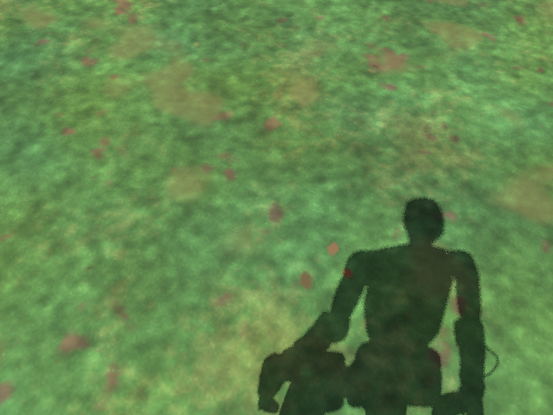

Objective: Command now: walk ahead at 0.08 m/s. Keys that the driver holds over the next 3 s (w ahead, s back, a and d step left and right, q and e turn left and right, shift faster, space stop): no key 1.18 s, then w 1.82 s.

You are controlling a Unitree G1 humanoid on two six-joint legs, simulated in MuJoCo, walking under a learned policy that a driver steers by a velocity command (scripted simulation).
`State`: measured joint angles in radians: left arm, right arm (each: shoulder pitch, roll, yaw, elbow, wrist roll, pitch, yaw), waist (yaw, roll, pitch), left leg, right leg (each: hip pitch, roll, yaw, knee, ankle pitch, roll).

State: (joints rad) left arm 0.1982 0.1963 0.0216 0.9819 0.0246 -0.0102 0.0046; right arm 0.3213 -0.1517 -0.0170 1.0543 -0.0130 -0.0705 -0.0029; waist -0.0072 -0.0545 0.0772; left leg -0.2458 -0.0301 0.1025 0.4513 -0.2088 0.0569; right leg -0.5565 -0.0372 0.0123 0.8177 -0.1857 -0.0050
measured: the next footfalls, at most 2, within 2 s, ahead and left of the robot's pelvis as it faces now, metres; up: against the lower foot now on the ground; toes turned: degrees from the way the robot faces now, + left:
right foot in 0.08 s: +0.14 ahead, -0.11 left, +0.00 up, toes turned -1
right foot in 1.50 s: +0.21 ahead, -0.14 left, +0.00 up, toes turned -3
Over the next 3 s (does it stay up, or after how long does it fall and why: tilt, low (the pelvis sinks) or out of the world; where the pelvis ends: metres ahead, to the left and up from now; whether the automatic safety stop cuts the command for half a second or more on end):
stays up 0.94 -0.08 0.00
